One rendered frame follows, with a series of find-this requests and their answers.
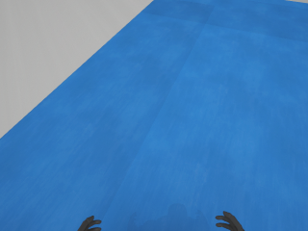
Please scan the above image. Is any robot right hand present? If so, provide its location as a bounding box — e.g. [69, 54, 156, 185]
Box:
[216, 211, 244, 231]

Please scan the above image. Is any robot left hand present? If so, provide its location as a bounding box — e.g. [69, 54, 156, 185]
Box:
[77, 216, 102, 231]

